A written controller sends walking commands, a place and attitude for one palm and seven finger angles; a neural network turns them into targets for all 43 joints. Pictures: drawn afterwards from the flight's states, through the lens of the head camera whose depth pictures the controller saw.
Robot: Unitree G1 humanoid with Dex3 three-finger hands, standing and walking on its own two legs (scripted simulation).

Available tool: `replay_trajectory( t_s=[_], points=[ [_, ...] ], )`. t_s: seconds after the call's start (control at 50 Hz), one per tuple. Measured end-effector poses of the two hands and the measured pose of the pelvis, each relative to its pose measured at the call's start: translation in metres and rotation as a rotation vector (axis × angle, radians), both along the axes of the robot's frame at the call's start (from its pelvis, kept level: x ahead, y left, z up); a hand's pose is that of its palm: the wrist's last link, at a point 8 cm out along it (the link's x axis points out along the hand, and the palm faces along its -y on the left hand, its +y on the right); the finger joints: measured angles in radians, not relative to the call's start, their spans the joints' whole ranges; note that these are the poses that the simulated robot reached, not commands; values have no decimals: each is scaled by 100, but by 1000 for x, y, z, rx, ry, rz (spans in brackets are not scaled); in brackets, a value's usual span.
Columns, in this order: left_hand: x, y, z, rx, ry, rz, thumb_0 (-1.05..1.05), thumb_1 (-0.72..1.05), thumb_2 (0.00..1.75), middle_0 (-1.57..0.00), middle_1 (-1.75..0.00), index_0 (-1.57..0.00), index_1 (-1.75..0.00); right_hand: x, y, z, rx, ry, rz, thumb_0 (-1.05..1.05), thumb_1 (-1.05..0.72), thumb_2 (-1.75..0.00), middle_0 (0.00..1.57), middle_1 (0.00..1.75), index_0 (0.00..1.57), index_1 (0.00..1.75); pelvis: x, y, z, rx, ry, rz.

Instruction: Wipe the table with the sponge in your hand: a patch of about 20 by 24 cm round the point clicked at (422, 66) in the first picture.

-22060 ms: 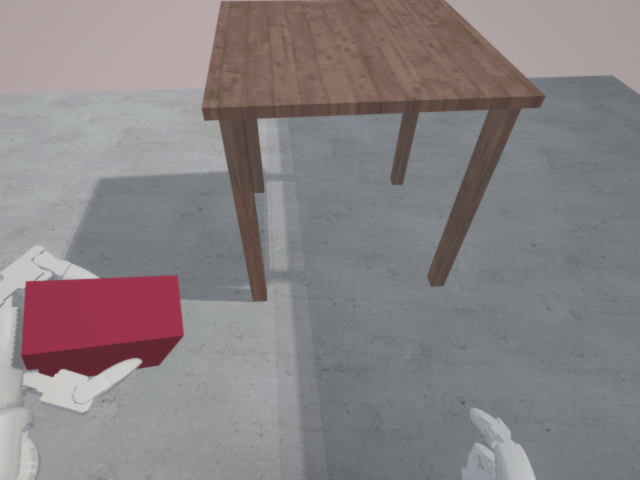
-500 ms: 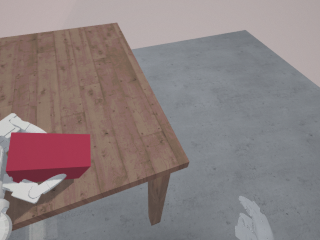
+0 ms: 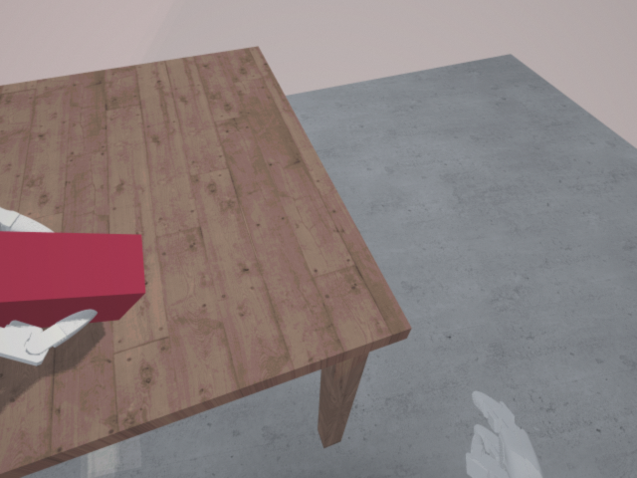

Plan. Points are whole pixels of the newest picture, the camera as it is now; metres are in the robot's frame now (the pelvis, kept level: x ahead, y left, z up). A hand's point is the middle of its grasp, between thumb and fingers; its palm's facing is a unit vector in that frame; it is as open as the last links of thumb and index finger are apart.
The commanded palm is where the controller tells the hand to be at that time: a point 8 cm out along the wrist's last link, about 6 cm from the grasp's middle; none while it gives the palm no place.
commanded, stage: come to a stop and stand still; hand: left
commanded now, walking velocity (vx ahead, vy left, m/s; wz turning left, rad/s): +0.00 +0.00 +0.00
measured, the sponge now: (86, 283) +0.26 +0.26 +0.14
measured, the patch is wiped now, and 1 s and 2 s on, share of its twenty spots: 0.00 0.00 0.00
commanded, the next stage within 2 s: look again from close up in 0.56 s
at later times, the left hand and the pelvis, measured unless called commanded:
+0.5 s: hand (31, 272) +0.25 +0.31 +0.15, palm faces +0.36 -0.86 -0.35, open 10.1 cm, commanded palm +0.20 +0.35 +0.17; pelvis +0.03 +0.07 -0.01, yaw -1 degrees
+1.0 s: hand (31, 320) +0.21 +0.30 +0.14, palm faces +0.42 -0.84 -0.34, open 10.1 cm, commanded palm +0.16 +0.32 +0.17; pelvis +0.00 +0.04 +0.00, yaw +1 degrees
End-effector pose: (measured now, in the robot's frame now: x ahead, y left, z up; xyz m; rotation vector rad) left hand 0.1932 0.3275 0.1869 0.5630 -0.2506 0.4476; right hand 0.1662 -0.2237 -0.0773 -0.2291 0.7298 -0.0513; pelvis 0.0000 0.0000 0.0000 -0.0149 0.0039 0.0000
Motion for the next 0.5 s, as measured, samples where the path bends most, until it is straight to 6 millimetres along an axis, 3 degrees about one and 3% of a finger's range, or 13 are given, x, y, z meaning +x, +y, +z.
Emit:
replay_trajectory(
  t_s=[0.16, 0.34, 0.4, 0.5],
  points=[
    [-4, -11, -41, -157, 73, -162, -1, -50, 103, -73, -134, -75, -133, 1, 53, 2, 17, -14, 6, 1, -91, -90, 20, 30, 20, 30, 14, 41, -2, 8, -15, 1],
    [13, 38, -10, -58, -111, -119, -1, -51, 103, -74, -134, -75, -133, 33, 87, 15, -3, -62, 54, 1, -90, -90, 20, 30, 20, 30, 25, 62, -6, -6, -34, 18],
    [16, 39, -7, -60, -119, -122, -1, -50, 103, -73, -134, -75, -133, 43, 91, 18, 4, -86, 56, 1, -90, -90, 20, 30, 20, 30, 29, 68, -6, -7, -35, 2],
    [23, 27, -21, -105, -43, -160, -1, -50, 103, -73, -134, -75, -133, 48, 90, 14, 8, -74, 43, 1, -90, -90, 20, 30, 20, 30, 34, 73, -7, -12, -29, -10]
  ],
)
